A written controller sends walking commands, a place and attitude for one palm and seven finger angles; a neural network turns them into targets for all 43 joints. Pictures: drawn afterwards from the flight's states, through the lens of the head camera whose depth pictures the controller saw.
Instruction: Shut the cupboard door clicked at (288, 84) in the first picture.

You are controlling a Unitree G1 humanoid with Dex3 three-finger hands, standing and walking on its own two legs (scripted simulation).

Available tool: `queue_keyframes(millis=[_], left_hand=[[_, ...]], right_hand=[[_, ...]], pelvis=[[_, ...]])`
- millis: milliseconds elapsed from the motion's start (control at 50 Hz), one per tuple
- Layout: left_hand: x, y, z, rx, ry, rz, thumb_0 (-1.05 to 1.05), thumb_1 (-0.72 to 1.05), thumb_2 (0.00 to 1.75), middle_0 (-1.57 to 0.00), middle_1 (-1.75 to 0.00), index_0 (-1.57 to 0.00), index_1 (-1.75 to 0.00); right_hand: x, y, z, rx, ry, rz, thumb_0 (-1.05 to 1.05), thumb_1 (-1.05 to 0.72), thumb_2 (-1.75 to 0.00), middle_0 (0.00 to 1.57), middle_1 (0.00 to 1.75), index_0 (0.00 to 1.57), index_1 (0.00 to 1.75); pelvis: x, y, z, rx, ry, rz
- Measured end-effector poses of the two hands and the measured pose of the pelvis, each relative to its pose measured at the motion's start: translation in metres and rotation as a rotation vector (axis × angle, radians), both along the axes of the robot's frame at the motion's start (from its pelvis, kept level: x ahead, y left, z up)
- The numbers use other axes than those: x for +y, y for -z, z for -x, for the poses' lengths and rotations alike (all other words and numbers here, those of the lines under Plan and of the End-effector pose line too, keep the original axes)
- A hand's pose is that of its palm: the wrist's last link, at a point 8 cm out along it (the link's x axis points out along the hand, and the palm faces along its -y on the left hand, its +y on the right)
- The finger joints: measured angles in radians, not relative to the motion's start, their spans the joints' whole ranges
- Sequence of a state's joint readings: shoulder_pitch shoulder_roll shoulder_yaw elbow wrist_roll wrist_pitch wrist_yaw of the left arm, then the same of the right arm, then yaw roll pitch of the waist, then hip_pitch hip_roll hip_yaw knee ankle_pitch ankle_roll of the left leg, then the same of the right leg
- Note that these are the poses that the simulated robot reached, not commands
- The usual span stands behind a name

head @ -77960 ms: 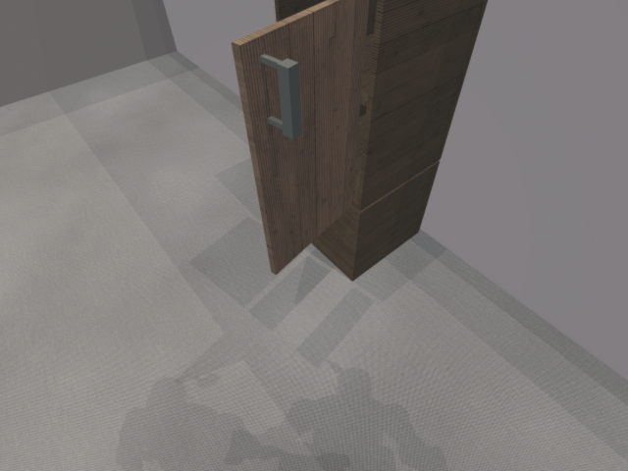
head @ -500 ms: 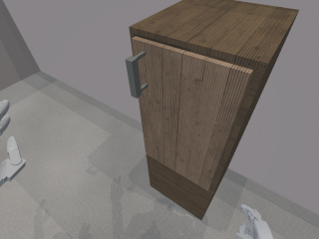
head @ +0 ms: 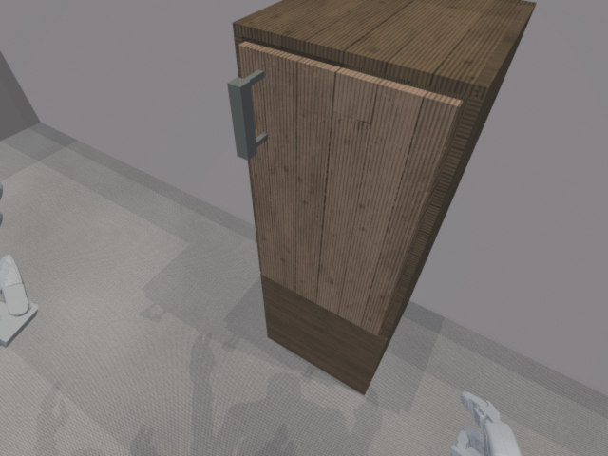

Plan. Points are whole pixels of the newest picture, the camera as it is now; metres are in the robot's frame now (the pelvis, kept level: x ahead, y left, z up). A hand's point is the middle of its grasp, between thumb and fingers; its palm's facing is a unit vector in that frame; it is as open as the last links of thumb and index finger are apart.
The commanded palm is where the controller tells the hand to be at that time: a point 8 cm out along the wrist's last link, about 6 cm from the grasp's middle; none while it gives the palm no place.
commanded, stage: step back with the hand held close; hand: left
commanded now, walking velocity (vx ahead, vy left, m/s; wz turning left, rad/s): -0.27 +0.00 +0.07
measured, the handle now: (251, 115) +0.57 +0.13 +0.17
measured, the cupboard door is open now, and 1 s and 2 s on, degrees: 0 0 0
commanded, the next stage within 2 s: stop stepping back and stand still in 0.60 s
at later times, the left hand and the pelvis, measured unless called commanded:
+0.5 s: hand out of the picture +0.14 +0.27 +0.17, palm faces +0.45 -0.80 -0.40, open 7.4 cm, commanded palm +0.08 +0.29 +0.19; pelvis -0.07 -0.01 +0.01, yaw -2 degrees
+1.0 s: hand out of the picture -0.03 +0.26 +0.16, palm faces +0.62 -0.73 -0.30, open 7.4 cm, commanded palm -0.09 +0.26 +0.19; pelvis -0.22 -0.04 +0.02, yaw +2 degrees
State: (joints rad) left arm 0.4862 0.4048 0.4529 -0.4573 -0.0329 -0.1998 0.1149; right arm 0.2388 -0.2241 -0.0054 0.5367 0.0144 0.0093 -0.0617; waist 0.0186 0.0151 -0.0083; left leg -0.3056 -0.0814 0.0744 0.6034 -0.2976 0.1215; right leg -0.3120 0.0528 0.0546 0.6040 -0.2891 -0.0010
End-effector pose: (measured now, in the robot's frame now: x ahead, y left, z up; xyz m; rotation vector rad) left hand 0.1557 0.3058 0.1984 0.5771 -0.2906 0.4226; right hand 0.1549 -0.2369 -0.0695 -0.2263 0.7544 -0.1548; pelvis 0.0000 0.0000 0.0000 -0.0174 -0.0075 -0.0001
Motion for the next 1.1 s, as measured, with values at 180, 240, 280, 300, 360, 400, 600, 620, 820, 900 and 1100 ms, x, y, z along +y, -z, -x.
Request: queue_keyframes(millis=[180,240,280,300,360,400,600,620,820,900,1100], left_hand=[[-0.016,0.021,0.025,0.031,0.086,0.050,0.01,0.89,0.90,-0.21,-0.31,-0.21,-0.31],[-0.012,0.011,0.038,-0.012,0.098,-0.004,0.01,0.88,0.90,-0.22,-0.31,-0.21,-0.31],[-0.006,0.002,0.045,-0.046,0.086,-0.048,0.01,0.88,0.90,-0.22,-0.31,-0.22,-0.31],[-0.002,-0.003,0.048,-0.064,0.074,-0.064,0.01,0.88,0.90,-0.22,-0.31,-0.22,-0.31],[0.009,-0.012,0.056,-0.106,0.031,-0.074,0.01,0.88,0.90,-0.22,-0.31,-0.22,-0.31],[0.013,-0.012,0.058,-0.114,0.008,-0.052,0.01,0.88,0.90,-0.22,-0.31,-0.21,-0.31],[-0.044,0.022,0.058,0.021,0.210,0.060,0.01,0.89,0.90,-0.21,-0.31,-0.20,-0.30],[-0.054,0.018,0.063,0.023,0.250,0.037,0.01,0.89,0.90,-0.21,-0.31,-0.21,-0.30],[-0.076,-0.042,0.193,0.043,0.254,-0.257,0.01,0.88,0.90,-0.22,-0.31,-0.22,-0.31],[-0.037,-0.031,0.231,0.015,-0.030,-0.085,0.00,0.88,0.90,-0.22,-0.31,-0.22,-0.31],[-0.050,0.032,0.234,0.065,-0.043,0.252,0.02,0.89,0.90,-0.20,-0.30,-0.20,-0.30]], right_hand=[[-0.007,-0.007,0.030,0.031,-0.007,0.044,0.01,-0.90,-0.90,0.21,0.30,0.20,0.30],[-0.009,-0.014,0.036,0.016,-0.007,0.077,0.01,-0.90,-0.90,0.21,0.30,0.20,0.30],[-0.010,-0.016,0.039,-0.005,-0.010,0.093,0.01,-0.90,-0.90,0.21,0.30,0.20,0.30],[-0.009,-0.016,0.039,-0.013,-0.012,0.096,0.01,-0.90,-0.90,0.21,0.30,0.20,0.30],[-0.005,-0.015,0.042,-0.026,-0.019,0.088,0.01,-0.90,-0.90,0.21,0.30,0.20,0.30],[-0.001,-0.014,0.044,-0.025,-0.023,0.072,0.01,-0.90,-0.90,0.21,0.30,0.20,0.30],[0.002,-0.012,0.084,-0.003,-0.078,0.013,0.01,-0.90,-0.90,0.21,0.30,0.20,0.30],[-0.001,-0.011,0.091,-0.011,-0.076,0.009,0.01,-0.90,-0.90,0.21,0.30,0.20,0.30],[-0.049,-0.004,0.199,0.007,0.034,-0.041,0.01,-0.90,-0.90,0.21,0.30,0.20,0.30],[-0.070,-0.004,0.240,0.070,0.083,-0.012,0.01,-0.90,-0.90,0.21,0.30,0.20,0.30],[-0.066,-0.009,0.260,0.085,0.027,0.104,0.01,-0.91,-0.90,0.20,0.30,0.20,0.29]], pelvis=[[-0.005,0.002,0.027,0.013,-0.024,0.023],[-0.003,0.003,0.032,0.009,-0.022,0.027],[-0.001,0.004,0.037,0.003,-0.024,0.030],[0.000,0.004,0.039,0.001,-0.027,0.033],[0.003,0.002,0.044,0.009,-0.027,0.045],[0.003,0.000,0.048,0.028,-0.014,0.048],[-0.021,-0.006,0.111,0.122,0.055,0.038],[-0.024,-0.005,0.121,0.121,0.059,0.035],[-0.053,-0.004,0.194,0.026,0.035,0.025],[-0.055,-0.017,0.199,0.038,0.062,-0.050],[-0.029,-0.017,0.238,0.037,-0.045,-0.053]])
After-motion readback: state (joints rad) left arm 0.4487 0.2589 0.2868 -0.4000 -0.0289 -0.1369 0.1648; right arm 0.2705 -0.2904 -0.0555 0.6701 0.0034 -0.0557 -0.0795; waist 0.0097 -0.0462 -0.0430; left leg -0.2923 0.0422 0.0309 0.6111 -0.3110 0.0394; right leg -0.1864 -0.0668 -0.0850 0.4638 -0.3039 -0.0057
